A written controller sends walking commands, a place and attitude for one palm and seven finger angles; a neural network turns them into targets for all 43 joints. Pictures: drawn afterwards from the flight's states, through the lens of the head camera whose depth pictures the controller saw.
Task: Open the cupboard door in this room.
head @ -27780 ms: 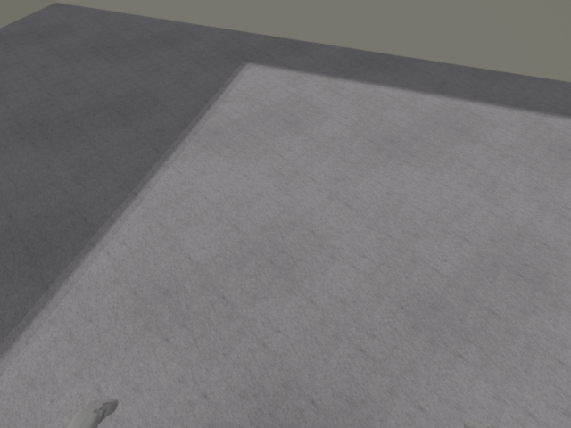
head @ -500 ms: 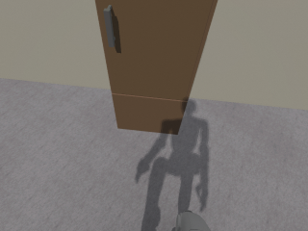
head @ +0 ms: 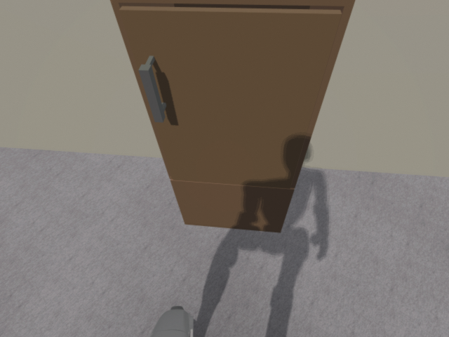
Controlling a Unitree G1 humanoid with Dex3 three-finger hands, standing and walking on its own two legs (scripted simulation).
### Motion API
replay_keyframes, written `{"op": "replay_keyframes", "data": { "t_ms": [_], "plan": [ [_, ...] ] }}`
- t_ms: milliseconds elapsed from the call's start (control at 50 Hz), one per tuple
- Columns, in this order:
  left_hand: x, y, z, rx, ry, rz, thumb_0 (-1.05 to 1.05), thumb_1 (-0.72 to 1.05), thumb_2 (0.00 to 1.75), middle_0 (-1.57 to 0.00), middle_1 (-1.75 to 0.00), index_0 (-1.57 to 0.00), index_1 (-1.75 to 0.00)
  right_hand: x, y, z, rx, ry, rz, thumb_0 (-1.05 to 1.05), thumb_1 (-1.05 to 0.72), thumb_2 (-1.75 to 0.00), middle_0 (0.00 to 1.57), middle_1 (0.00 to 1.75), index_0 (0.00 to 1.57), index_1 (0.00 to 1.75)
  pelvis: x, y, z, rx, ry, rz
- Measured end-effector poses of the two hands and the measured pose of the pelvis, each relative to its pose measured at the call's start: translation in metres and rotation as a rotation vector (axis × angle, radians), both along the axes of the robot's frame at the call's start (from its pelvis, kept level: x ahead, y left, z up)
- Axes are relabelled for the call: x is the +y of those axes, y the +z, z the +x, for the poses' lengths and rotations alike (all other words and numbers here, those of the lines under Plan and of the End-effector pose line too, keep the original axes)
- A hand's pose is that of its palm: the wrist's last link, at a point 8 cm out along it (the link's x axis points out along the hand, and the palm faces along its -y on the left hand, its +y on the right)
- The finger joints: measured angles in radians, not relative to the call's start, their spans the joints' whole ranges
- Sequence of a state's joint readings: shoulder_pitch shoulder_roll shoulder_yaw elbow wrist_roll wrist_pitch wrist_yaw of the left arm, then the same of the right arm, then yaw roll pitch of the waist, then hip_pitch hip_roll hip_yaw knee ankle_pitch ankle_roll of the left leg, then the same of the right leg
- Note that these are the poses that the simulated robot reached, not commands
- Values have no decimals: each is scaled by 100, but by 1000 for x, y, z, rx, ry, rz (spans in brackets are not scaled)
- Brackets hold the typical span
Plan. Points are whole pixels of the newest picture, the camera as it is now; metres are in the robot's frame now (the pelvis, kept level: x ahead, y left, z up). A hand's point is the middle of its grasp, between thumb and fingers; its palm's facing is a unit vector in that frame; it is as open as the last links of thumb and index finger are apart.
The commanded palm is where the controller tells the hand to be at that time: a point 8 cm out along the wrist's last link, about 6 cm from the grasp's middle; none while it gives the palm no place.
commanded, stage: come to a stop and stand still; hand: left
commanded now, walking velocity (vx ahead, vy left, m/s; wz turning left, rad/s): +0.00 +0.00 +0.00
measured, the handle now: (155, 90) +0.62 +0.21 +0.07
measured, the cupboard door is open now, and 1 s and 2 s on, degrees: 0 0 0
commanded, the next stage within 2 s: look again from close up in 1.42 s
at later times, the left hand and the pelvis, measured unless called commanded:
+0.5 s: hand (126, 333) +0.14 +0.23 -0.18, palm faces +0.01 -0.96 -0.29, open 7.4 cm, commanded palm none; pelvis +0.05 +0.00 -0.01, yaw -2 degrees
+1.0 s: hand out of the picture +0.03 +0.18 -0.17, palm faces +0.07 -0.96 -0.26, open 7.4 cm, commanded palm none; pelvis +0.02 -0.01 +0.00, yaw +0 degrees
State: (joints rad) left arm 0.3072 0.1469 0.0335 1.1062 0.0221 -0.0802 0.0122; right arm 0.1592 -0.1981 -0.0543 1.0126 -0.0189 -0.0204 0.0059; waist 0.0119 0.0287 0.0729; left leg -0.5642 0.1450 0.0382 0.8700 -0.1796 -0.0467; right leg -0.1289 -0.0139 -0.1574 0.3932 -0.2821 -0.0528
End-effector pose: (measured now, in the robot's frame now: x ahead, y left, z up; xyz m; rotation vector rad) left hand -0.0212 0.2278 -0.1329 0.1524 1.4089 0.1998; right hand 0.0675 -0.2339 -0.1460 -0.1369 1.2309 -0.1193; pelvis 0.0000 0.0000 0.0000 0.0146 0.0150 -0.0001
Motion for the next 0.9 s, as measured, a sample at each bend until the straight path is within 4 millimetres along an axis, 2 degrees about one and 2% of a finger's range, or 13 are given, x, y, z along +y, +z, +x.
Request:
{"op": "replay_keyframes", "data": {
  "t_ms": [100,160,220,280,340,400,460,520,560,600,720,820,900],
  "plan": [
    [11,-11,6,81,60,-38,0,91,90,-20,-29,-20,-30,32,-2,66,-17,75,-5,0,-92,-90,19,29,19,29,24,-6,41,3,6,-16],
    [21,-27,17,131,72,-57,1,91,90,-20,-29,-20,-30,55,-6,95,-35,91,-14,0,-92,-90,19,29,19,29,37,-16,64,1,1,-17],
    [31,-31,38,148,44,-55,1,91,90,-20,-29,-20,-30,70,-1,106,-38,66,-12,0,-91,-90,20,29,20,30,41,-13,72,-5,-23,-14],
    [42,-29,66,123,4,-37,1,91,90,-20,-29,-20,-30,68,4,105,-44,3,-29,-1,-92,-90,20,30,20,30,42,-9,70,-2,-33,-30],
    [53,-26,97,57,-32,-6,1,91,90,-20,-29,-20,-30,51,8,96,-36,-25,-61,-3,-93,-90,20,30,20,30,37,-6,65,0,-43,-36],
    [58,-21,127,-30,-53,29,1,91,90,-20,-29,-20,-30,29,8,78,-5,-40,-84,-2,-93,-90,20,30,20,30,28,-6,59,-5,-44,-34],
    [53,-14,148,-115,-70,59,1,91,90,-20,-29,-20,-30,5,3,58,24,-55,-92,-2,-92,-90,20,30,20,30,15,-10,53,-15,-42,-28],
    [38,-7,159,-187,-92,86,0,91,90,-20,-29,-20,-30,-20,-9,41,38,-67,-77,-1,-92,-90,20,30,20,30,-2,-17,47,-24,-35,-15],
    [25,-6,157,-226,-107,109,0,91,90,-20,-29,-20,-30,-36,-23,31,40,-78,-57,0,-91,-90,20,30,20,30,-15,-26,43,-30,-33,6],
    [9,-1,148,-223,-121,110,0,91,90,-20,-29,-20,-30,-46,-29,22,51,-89,-38,0,-91,-90,20,30,20,30,-23,-25,39,-41,-30,7],
    [-29,15,118,-157,-115,66,1,90,90,-20,-29,-20,-30,-53,-19,-6,94,-88,14,0,-91,-90,19,29,20,30,-34,-5,35,-19,-40,40],
    [-31,18,101,-152,-65,65,1,92,90,-20,-30,-21,-30,-49,-12,-33,186,-57,18,0,-91,-90,20,29,20,30,-38,2,32,-1,-17,41],
    [-22,14,78,-123,-25,64,1,91,90,-20,-30,-21,-30,-42,-8,-38,222,-24,4,0,-91,-90,20,29,20,30,-32,2,26,5,-1,37]
  ]
}}
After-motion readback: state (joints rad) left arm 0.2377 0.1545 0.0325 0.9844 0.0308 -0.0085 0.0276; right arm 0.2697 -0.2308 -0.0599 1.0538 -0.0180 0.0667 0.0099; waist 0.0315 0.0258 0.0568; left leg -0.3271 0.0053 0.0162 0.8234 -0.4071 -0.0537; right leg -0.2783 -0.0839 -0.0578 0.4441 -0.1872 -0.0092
